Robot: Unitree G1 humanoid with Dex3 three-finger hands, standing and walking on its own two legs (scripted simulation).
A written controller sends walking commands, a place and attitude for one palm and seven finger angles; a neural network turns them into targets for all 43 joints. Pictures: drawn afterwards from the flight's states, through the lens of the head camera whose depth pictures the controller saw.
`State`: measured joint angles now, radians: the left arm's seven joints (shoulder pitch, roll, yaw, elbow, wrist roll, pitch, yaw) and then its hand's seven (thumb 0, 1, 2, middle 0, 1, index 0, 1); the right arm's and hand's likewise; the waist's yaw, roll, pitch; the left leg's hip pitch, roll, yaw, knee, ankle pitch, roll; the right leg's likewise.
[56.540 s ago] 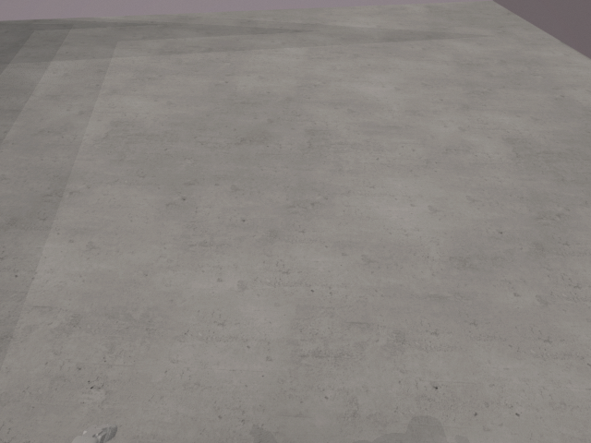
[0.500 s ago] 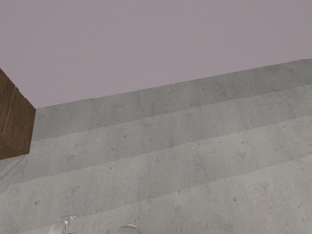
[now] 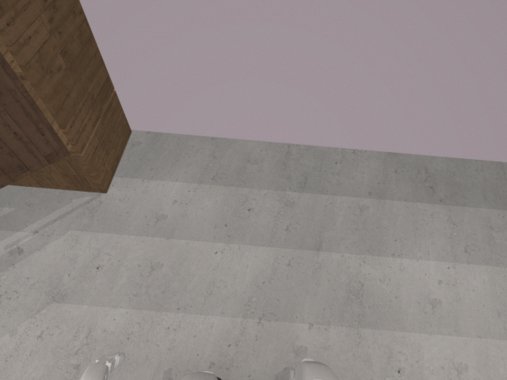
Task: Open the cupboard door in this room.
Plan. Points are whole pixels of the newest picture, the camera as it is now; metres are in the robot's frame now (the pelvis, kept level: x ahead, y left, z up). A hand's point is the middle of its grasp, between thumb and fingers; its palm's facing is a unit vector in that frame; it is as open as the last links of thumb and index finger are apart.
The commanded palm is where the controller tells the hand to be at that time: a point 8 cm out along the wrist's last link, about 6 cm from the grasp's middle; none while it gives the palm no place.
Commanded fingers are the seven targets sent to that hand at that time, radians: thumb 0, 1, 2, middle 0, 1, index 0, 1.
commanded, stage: turn to face it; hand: left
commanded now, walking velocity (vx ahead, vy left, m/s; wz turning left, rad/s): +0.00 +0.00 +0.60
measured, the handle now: out of the picture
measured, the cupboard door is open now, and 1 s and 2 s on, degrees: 45 45 45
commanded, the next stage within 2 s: take the last steps up to it in 1.08 s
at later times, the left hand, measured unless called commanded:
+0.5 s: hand out of the picture +0.01 +0.21 -0.19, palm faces +0.33 -0.91 -0.24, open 7.4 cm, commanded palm none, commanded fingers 0.00 0.90 0.90 -0.20 -0.30 -0.20 -0.30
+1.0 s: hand out of the picture -0.03 +0.15 -0.17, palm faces +0.58 -0.79 -0.21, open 7.4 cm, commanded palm none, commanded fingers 0.00 0.90 0.90 -0.20 -0.30 -0.20 -0.30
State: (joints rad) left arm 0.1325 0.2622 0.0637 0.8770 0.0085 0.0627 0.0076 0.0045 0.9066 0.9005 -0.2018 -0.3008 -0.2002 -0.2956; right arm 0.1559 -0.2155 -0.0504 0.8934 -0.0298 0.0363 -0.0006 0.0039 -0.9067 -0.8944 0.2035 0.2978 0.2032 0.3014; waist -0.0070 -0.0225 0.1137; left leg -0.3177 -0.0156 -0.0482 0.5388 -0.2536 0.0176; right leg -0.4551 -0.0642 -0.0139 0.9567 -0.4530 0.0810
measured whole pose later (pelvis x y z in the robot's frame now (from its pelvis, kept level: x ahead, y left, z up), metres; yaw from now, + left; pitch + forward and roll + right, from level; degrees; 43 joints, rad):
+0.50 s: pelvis +0.01 -0.02 -0.01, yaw +19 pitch +1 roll +0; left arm 0.19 0.26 0.06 0.90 0.01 0.07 0.01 0.00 0.90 0.90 -0.20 -0.30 -0.20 -0.30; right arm 0.12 -0.24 -0.06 0.86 -0.03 0.03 0.01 0.00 -0.91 -0.89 0.20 0.30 0.20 0.30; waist -0.01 -0.06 0.11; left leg -0.37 -0.01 0.03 0.66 -0.31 0.03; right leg -0.42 -0.11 -0.06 1.06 -0.55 0.08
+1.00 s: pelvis +0.04 -0.04 +0.00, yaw +35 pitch +1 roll +1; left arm 0.24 0.21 0.03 0.90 0.02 0.01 0.01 0.00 0.90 0.90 -0.21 -0.30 -0.20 -0.30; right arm 0.12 -0.23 -0.06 0.92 -0.01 0.06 0.02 0.01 -0.91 -0.90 0.20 0.30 0.20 0.30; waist 0.00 -0.05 0.10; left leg -0.32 -0.01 0.07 0.66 -0.38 -0.04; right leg -0.23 -0.13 -0.14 0.56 -0.34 0.04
